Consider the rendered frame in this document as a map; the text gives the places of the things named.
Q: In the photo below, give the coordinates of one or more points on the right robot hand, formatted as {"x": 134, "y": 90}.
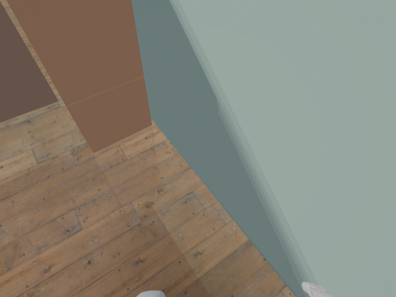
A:
{"x": 314, "y": 290}

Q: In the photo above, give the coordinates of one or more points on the cupboard door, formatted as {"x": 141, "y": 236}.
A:
{"x": 23, "y": 87}

